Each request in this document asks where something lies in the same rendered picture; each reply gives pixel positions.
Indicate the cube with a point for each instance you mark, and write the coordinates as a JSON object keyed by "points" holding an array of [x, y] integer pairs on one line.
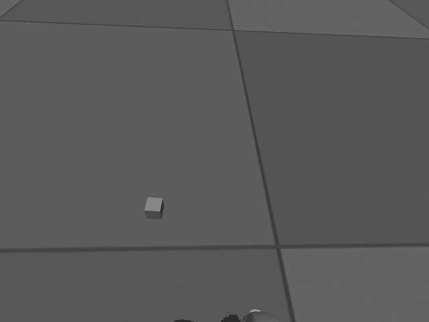
{"points": [[154, 208]]}

